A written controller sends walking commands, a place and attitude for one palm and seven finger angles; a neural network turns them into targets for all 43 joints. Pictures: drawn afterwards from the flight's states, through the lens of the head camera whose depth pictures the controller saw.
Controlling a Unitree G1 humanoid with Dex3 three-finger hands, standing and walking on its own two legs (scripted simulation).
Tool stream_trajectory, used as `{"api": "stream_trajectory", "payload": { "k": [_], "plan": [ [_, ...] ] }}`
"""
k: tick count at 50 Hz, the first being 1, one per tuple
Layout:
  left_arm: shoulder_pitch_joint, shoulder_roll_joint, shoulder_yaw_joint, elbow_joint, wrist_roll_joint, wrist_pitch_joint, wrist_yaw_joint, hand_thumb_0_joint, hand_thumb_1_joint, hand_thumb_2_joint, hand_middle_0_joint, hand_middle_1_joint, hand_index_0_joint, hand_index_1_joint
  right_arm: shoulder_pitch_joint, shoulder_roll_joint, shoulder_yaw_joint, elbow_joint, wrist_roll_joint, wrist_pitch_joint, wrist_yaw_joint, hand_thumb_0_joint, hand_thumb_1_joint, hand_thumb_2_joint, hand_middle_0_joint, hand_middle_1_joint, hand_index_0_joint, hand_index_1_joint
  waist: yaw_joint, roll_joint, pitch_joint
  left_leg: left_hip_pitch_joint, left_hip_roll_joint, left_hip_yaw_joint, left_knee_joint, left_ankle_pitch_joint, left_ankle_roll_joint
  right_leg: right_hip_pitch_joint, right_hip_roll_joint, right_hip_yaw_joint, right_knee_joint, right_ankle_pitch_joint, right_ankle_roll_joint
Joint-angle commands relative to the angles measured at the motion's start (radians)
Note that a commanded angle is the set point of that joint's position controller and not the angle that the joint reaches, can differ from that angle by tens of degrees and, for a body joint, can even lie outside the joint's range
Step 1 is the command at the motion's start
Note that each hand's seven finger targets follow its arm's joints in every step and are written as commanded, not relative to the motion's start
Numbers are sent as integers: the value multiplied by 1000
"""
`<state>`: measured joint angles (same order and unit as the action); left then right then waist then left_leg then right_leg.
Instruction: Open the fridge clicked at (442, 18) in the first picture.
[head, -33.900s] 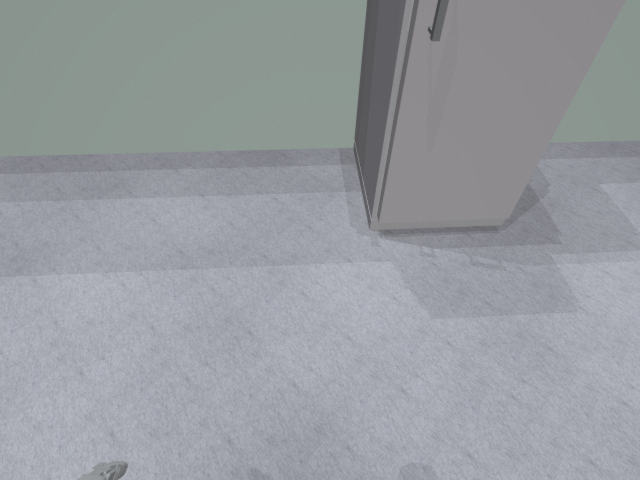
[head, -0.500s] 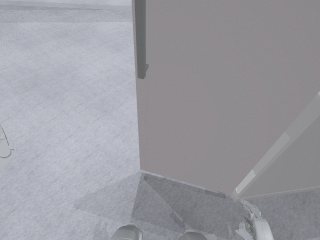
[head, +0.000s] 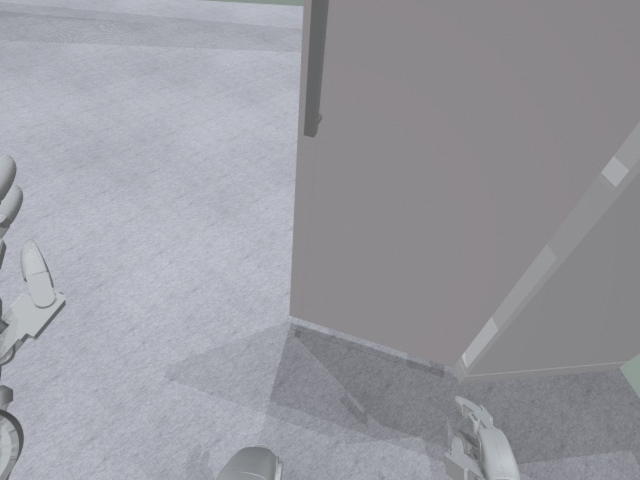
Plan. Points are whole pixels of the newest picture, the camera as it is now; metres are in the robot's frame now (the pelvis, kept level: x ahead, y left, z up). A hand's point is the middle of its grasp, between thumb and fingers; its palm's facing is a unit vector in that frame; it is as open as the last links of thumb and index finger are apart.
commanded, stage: stop stepping back and stand still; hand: left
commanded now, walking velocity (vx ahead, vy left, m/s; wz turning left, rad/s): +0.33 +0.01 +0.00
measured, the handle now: (320, 45) +0.70 +0.12 +0.23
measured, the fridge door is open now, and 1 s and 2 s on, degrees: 66 66 66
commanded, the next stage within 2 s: let the arm hang, fingers relaxed in 0.86 s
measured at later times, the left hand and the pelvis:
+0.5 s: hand out of the picture +0.08 +0.28 +0.19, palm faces +0.46 -0.81 -0.36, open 7.4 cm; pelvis -0.14 +0.02 +0.01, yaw -4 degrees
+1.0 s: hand out of the picture +0.05 +0.29 +0.15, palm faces +0.40 -0.81 -0.44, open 7.4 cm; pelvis -0.17 +0.04 -0.01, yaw -2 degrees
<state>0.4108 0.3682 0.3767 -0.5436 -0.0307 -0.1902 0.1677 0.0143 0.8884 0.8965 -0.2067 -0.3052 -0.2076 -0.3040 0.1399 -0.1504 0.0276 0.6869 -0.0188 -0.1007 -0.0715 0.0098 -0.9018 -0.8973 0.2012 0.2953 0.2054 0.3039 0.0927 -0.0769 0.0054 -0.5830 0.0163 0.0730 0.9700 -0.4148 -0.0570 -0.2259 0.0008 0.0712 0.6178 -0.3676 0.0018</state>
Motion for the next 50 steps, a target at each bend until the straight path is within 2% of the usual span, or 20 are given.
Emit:
{"api": "stream_trajectory", "payload": {
  "k": [1, 4, 5, 8, 14, 15, 16, 17, 19, 27, 28, 30, 32, 36, 38, 41, 46, 47, 48, 50],
  "plan": [
    [-75, 211, 122, -75, 18, -19, 9, 0, 900, 900, -200, -300, -200, -300, -65, -133, -47, -177, 9, -29, -41, 0, -900, -900, 200, 300, 200, 300, -95, -11, -102, 281, 4, 8, -329, 105, 22, -19, -221, 126, -124, 799, -111],
    [28, 202, 127, -143, 10, -38, 9, 0, 900, 900, -200, -300, -200, -300, -9, -203, -81, -234, 26, -41, -35, 0, -900, -900, 200, 300, 200, 300, -78, 258, -205, 482, 226, -177, -589, 533, 109, -104, -31, 25, 1, 185, 8],
    [90, 203, 128, -123, 1, -42, 0, 0, 900, 900, -200, -300, -200, -300, -12, -208, -90, -260, 41, -48, -23, 0, -900, -900, 200, 300, 200, 300, -70, 253, -202, 487, 277, -221, -657, 402, 123, -134, 7, -20, 38, -46, 16],
    [85, 255, 179, -252, -8, -62, 4, 0, 900, 900, -200, -300, -200, -300, -28, -185, -69, -250, -1, -75, -23, 0, -900, -900, 200, 300, 200, 300, -98, 357, -135, 359, 298, -300, -773, 245, 124, -164, 6, -45, 263, -86, 21],
    [110, 250, 166, -188, 5, -22, 31, 0, 900, 900, -200, -300, -200, -300, -43, -208, -80, -247, 0, -37, -22, 0, -900, -900, 200, 300, 200, 300, -83, 292, -86, -6, 164, -79, -652, -405, 74, 237, 51, -203, -57, -159, -69],
    [116, 278, 184, -143, 15, -14, 35, 0, 900, 900, -200, -300, -200, -300, -41, -200, -85, -245, -3, -24, -21, 0, -900, -900, 200, 300, 200, 300, -77, 82, -47, -99, 71, -17, -322, -341, 66, 213, -72, 27, -229, -283, -145],
    [54, 286, 181, -161, 8, -19, 29, 0, 900, 900, -200, -300, -200, -300, -36, -183, -86, -240, 2, -23, -15, 0, -900, -900, 200, 300, 200, 300, -73, -214, -6, -182, -8, 16, 52, -118, 45, 102, -352, 478, -468, -450, -269],
    [-51, 349, 242, -242, -14, -50, 28, 0, 900, 900, -200, -300, -200, -300, -8, -215, -88, -209, -4, -42, -16, 0, -900, -900, 200, 300, 200, 300, -109, -141, 14, -125, 41, -58, 213, 24, 28, -19, -355, 448, -466, -132, -276],
    [-23, 244, 174, -84, -4, -43, 27, 0, 900, 900, -200, -300, -200, -300, 31, -176, -84, -167, -4, -40, -11, 0, -900, -900, 200, 300, 200, 300, -119, 0, -16, -37, 70, -65, 194, 32, 32, -135, -301, 300, -463, -435, -201],
    [-88, 211, 98, -71, 16, -55, 30, 0, 900, 900, -200, -300, -200, -300, 33, -189, -74, -155, -1, -74, -45, 0, -900, -900, 200, 300, 200, 300, -116, -26, -26, 378, 30, 57, -366, -29, 85, -227, -215, 102, -302, -394, -142],
    [-85, 220, 112, -92, 13, -63, 32, 0, 900, 900, -200, -300, -200, -300, 39, -199, -73, -161, -3, -85, -47, 0, -900, -900, 200, 300, 200, 300, -125, 51, -26, 410, 53, -10, -485, -91, 113, -234, -160, 63, -170, -350, -118],
    [-63, 242, 148, -156, 11, -81, 38, 0, 900, 900, -200, -300, -200, -300, 8, -230, -77, -197, 1, -87, -47, 0, -900, -900, 200, 300, 200, 300, -114, 412, 0, 420, 332, -456, -773, -228, 223, -349, 37, -157, 287, -154, -11],
    [10, 255, 183, -150, 11, -88, 15, 0, 900, 900, -200, -300, -200, -300, -15, -204, -83, -181, 2, -77, -26, 0, -900, -900, 200, 300, 200, 300, -96, 326, -4, 203, 323, -394, -809, -312, 229, -227, -20, -91, 418, -116, -8],
    [76, 244, 176, -128, 15, -67, 18, 0, 900, 900, -200, -300, -200, -300, -16, -195, -73, -197, 7, -71, -15, 0, -900, -900, 200, 300, 200, 300, -74, 247, 10, -86, 173, -111, -550, -337, 125, 191, 5, -150, -26, -130, -41],
    [50, 297, 215, -128, 0, -51, 21, 0, 900, 900, -200, -300, -200, -300, -15, -170, -82, -217, 8, -69, -11, 0, -900, -900, 200, 300, 200, 300, -69, -297, 25, -176, -22, 9, 83, -132, 58, 74, -350, 499, -451, -354, -212],
    [2, 223, 166, -77, -11, -54, 10, 0, 900, 900, -200, -300, -200, -300, 34, -164, -71, -138, 4, -73, 1, 0, -900, -900, 200, 300, 200, 300, -108, 9, 26, 37, 59, -57, 93, -11, 50, -146, -305, 316, -425, -329, -194],
    [-44, 205, 121, -88, 0, -58, 20, 0, 900, 900, -200, -300, -200, -300, 15, -168, -55, -155, 5, -80, -27, 0, -900, -900, 200, 300, 200, 300, -106, 17, -34, 409, 23, 23, -393, 42, 79, -211, -199, 77, -286, -234, -113],
    [-60, 198, 113, -104, 0, -63, 19, 0, 900, 900, -200, -300, -200, -300, 7, -180, -58, -160, 5, -85, -32, 0, -900, -900, 200, 300, 200, 300, -106, 93, -28, 427, 65, -56, -503, -30, 106, -220, -158, 57, -208, -226, -86],
    [-42, -4, -267, 666, 86, 107, -134, 0, 900, 900, -200, -300, -200, -300, 108, -377, -134, 68, -15, -80, 82, 0, -900, -900, 200, 300, 200, 300, -200, 280, 52, 354, 230, -297, -454, 212, 190, -426, -110, -110, 174, -1, -22],
    [-45, -37, -263, 688, 70, 208, -156, 0, 900, 900, -200, -300, -200, -300, 76, -328, -125, -35, -23, 34, 73, 0, -900, -900, 200, 300, 200, 300, -145, 180, -4, 102, 355, -534, -673, -59, 287, -312, -32, -10, 482, -187, 5]
  ]
}}
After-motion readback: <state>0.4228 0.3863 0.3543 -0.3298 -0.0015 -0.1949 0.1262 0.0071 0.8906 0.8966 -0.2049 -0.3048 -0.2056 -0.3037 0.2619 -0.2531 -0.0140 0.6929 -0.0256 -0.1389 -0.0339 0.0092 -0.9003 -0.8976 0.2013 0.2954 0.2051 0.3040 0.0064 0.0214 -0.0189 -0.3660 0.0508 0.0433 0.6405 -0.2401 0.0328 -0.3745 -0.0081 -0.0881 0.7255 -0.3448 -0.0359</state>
